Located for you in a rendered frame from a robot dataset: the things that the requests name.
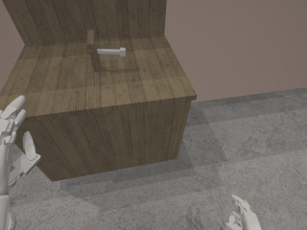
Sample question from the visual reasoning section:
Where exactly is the robot left forearm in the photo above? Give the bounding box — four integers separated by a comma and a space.
0, 195, 16, 230

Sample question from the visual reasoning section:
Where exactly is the tap lever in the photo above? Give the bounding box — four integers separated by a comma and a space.
97, 47, 127, 57

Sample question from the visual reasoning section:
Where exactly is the counter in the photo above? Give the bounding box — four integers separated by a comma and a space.
0, 0, 198, 182

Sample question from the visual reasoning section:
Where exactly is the robot right hand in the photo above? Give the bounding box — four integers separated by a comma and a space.
225, 195, 262, 230

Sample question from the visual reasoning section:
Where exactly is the robot left hand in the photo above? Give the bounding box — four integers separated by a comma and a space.
0, 95, 41, 196

